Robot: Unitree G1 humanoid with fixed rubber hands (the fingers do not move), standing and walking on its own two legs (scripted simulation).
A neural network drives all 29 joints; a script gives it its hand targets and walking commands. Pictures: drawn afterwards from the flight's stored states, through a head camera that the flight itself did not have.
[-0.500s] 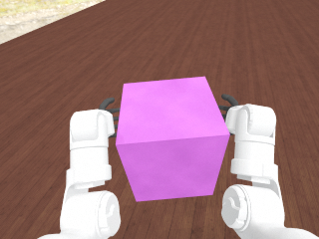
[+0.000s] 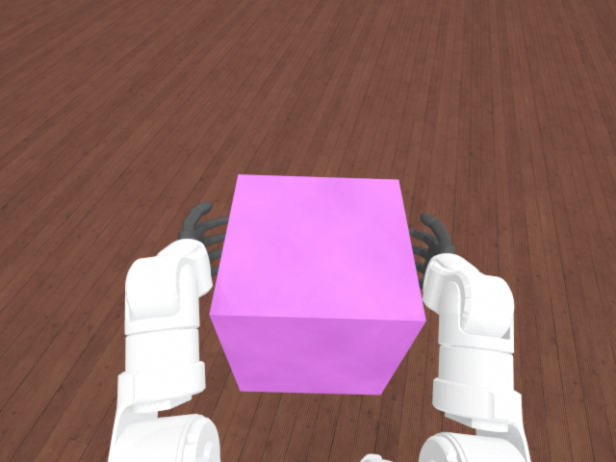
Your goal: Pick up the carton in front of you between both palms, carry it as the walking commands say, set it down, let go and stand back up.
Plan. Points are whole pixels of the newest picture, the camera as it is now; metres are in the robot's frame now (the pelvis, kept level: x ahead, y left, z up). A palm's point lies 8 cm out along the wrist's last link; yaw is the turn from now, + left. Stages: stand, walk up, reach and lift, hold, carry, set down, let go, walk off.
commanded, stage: carry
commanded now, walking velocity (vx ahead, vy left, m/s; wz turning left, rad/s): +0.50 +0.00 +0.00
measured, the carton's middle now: (314, 292) +0.35 +0.00 +0.01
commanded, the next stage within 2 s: none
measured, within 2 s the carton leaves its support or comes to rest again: neither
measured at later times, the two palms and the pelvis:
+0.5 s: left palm (198, 138) +0.58 +0.18 +0.10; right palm (385, 135) +0.59 -0.13 +0.10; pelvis +0.33 +0.02 -0.02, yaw +0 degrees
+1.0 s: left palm (241, 50) +0.87 +0.13 +0.09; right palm (383, 56) +0.87 -0.17 +0.08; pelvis +0.62 -0.01 -0.02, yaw +0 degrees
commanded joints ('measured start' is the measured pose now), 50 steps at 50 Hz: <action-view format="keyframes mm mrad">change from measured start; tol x32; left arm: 1 -547 -1002 -696 -149 -256 -41 -90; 14 -142 -960 -877 -603 -332 16 -171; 50 106 -803 -829 -499 -278 118 -182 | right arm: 1 -683 921 732 -171 345 -24 126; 18 -10 849 850 -515 289 82 152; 50 -7 773 833 -430 330 147 191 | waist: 1 -26 216 -487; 5 56 -313 -593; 22 24 -202 -284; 25 -2 277 -386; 50 45 -190 -413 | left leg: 1 285 155 -32 59 556 75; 7 -613 34 -123 807 -202 6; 23 119 -52 131 70 157 46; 25 443 365 -560 -79 24 194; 34 27 273 -149 -309 -108 148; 48 197 138 118 172 626 54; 50 -231 22 93 656 126 -11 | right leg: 1 228 60 -111 -234 235 -10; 6 1072 -376 535 -282 440 -262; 22 576 -151 -87 -223 738 -62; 25 4 14 -84 386 -111 19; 28 -176 -69 107 616 -187 -35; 48 344 51 -189 -230 73 -48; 50 772 -339 420 -322 49 -172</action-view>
